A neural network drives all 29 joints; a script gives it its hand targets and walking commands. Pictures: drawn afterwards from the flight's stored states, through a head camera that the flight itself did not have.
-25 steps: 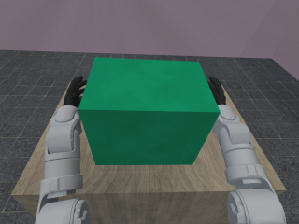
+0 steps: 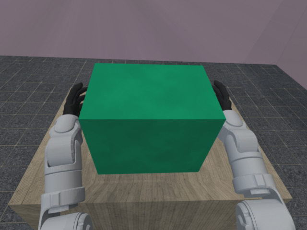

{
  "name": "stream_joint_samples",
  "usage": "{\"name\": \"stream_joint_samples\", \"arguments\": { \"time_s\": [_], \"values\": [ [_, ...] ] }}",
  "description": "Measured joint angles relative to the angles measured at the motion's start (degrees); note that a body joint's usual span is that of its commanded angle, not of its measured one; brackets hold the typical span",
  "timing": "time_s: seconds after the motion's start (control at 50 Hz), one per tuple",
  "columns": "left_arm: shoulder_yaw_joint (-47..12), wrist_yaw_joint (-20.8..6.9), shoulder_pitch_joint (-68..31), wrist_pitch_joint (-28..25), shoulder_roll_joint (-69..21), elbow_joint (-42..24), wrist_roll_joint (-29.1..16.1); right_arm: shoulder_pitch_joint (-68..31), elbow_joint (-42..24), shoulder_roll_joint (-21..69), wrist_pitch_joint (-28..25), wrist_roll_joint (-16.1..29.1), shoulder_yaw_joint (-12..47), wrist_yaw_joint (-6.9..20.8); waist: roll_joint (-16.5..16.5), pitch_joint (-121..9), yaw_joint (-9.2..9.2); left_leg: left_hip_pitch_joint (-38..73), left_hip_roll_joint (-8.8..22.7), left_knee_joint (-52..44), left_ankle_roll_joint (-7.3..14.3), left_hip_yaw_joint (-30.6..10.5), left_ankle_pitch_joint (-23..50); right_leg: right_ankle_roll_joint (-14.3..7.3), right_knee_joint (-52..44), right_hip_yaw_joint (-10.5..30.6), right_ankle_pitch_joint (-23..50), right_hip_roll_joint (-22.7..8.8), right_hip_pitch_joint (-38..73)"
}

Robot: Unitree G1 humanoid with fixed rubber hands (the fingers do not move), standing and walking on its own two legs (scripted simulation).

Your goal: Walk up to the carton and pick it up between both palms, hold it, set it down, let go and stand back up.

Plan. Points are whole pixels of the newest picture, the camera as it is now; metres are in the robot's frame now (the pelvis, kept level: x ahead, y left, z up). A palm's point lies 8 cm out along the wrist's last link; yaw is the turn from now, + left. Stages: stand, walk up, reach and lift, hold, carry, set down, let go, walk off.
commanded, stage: hold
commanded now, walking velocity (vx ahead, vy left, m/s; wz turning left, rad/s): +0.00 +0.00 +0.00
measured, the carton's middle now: (149, 120) +0.36 +0.00 +0.14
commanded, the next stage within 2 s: none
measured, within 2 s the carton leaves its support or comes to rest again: neither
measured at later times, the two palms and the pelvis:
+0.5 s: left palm (74, 113) +0.34 +0.19 +0.18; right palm (222, 111) +0.35 -0.18 +0.18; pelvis -0.01 +0.00 +0.00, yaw +0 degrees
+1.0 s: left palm (72, 114) +0.34 +0.19 +0.18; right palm (221, 113) +0.35 -0.18 +0.18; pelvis -0.01 +0.01 +0.00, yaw +0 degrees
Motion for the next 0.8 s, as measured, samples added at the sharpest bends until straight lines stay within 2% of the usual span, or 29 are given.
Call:
{"name": "stream_joint_samples", "arguments": {
  "time_s": [0.12, 0.38, 0.62, 0.8],
  "values": [
    [-0.3, -0.4, 0.0, 1.0, 0.8, -0.4, 0.4, -0.3, 0.6, 1.3, 0.4, -0.6, -1.3, 0.3, -0.7, 0.3, -0.21, -0.3, -0.2, 0.1, -0.1, -0.4, 0.4, 0.0, 0.2, -0.4, 0.1, -0.2, -0.2],
    [-1.0, 0.6, -3.6, -0.1, 0.9, 3.8, 0.3, -1.5, 2.8, 1.0, -1.2, -2.8, -3.4, 1.9, 0.8, 0.0, 0.32, -2.3, -0.5, -0.3, 0.5, 0.4, 1.3, 0.4, 0.4, 0.2, 0.9, -0.6, -2.6],
    [-0.5, 0.7, -1.5, 0.3, 0.3, 1.4, 0.6, -1.8, 3.1, 0.2, -1.0, -1.0, -1.4, 1.4, -0.3, 0.0, 0.03, -0.6, -0.1, 0.1, 0.1, 0.1, 0.3, 0.0, 0.1, 0.0, 0.3, -0.1, -0.6],
    [-0.9, 0.3, -0.5, 0.5, 0.7, 0.1, 0.4, -0.3, 0.9, 1.0, -0.7, -1.0, -1.8, 1.1, 0.2, 0.6, -0.44, -0.7, -0.4, 0.3, 0.2, -0.4, 0.3, 0.2, 0.0, -0.6, 0.2, -0.4, -0.3]
  ]
}}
